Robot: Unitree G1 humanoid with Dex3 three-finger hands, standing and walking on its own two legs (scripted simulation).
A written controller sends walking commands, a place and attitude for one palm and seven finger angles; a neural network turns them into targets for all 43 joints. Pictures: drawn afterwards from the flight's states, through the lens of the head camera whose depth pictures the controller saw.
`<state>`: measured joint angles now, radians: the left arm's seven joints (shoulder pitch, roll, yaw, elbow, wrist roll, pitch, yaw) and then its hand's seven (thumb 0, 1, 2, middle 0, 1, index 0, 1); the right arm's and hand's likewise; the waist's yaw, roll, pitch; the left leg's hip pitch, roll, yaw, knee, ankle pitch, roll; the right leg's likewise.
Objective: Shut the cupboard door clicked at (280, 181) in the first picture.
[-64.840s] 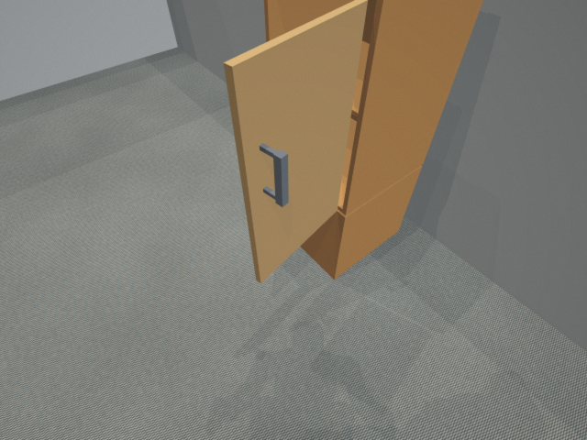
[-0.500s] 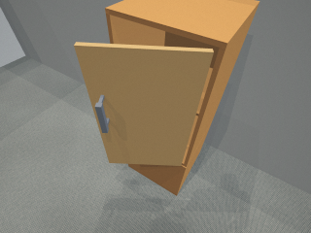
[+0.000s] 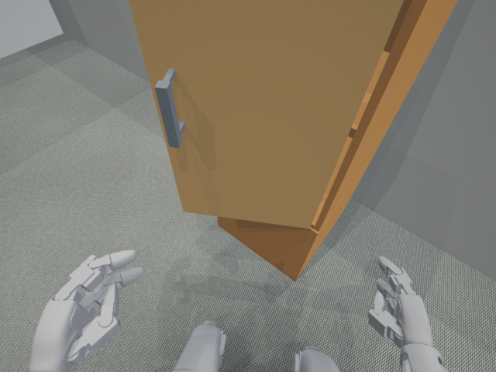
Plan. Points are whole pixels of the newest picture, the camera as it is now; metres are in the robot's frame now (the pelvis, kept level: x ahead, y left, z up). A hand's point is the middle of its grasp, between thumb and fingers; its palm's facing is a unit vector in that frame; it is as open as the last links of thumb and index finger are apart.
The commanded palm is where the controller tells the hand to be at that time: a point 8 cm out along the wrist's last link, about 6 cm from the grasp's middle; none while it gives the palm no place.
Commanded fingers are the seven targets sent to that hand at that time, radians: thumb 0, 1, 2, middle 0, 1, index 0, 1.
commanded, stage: raise the hand and make a fist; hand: left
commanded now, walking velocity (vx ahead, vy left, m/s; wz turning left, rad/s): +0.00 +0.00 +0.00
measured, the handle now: (173, 110) +0.48 +0.20 +0.14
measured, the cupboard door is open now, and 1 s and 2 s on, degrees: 30 30 30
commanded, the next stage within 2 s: bring the fist close to the handle in 1.42 s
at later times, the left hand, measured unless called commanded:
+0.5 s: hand (117, 280) +0.21 +0.20 +0.09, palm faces -0.01 -1.00 -0.04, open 3.5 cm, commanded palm +0.18 +0.25 +0.11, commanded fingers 0.00 0.90 0.90 -1.12 -1.30 -1.12 -1.30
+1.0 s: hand (112, 241) +0.24 +0.21 +0.13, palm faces -0.01 -1.00 -0.04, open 3.1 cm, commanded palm +0.22 +0.26 +0.14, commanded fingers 0.00 0.90 0.90 -1.30 -1.50 -1.30 -1.50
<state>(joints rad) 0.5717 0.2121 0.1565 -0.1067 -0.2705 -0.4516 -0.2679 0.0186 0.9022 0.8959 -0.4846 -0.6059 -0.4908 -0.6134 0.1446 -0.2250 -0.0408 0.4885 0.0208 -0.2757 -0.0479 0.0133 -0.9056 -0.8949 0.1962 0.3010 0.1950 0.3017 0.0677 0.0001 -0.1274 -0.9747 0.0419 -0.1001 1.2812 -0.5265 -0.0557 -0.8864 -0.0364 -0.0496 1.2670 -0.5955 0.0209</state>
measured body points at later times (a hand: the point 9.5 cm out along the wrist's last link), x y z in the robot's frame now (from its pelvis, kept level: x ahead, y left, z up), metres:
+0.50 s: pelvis +0.01 +0.01 +0.02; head +0.05 +0.02 +0.47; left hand +0.20 +0.25 +0.10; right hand +0.17 -0.23 -0.04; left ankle +0.06 +0.15 -0.63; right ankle +0.02 -0.13 -0.63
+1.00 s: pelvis +0.02 +0.02 +0.05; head +0.05 +0.02 +0.50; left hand +0.24 +0.26 +0.13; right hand +0.20 -0.20 -0.01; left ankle +0.06 +0.15 -0.63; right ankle +0.02 -0.13 -0.63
